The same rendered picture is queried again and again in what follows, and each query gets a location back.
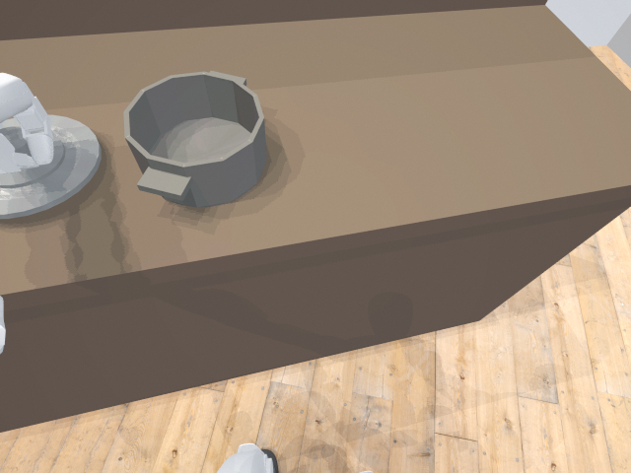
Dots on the lid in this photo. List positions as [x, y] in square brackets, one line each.
[77, 156]

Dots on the left robot thigh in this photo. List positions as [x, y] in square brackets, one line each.
[247, 462]

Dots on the knob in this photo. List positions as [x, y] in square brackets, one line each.
[15, 137]

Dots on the left robot hand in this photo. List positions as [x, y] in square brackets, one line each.
[16, 99]

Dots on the table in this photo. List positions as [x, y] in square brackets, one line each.
[426, 160]

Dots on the left robot shin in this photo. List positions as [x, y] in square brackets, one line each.
[249, 447]

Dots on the pot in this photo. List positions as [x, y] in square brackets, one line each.
[198, 138]

